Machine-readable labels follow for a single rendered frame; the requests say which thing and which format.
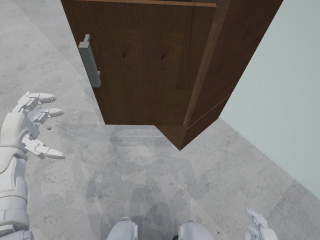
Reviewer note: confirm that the cupboard door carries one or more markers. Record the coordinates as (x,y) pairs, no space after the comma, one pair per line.
(148,53)

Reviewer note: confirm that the handle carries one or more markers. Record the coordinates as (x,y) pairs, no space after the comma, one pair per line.
(89,62)

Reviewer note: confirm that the robot shin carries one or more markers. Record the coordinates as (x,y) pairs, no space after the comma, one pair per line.
(190,221)
(126,219)

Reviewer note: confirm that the left robot upper arm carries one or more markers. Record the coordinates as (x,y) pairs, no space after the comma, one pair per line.
(19,235)

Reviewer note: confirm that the left robot hand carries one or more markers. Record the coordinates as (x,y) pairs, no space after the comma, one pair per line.
(16,125)

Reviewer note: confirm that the left robot forearm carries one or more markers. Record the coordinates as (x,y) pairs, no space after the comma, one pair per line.
(13,191)

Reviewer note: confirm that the right robot shin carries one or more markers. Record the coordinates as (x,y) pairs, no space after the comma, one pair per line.
(190,221)

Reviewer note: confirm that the right robot hand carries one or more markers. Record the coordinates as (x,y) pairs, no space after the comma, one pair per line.
(259,222)

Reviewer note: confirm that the left robot shin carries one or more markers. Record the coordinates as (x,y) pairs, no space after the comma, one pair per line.
(126,219)

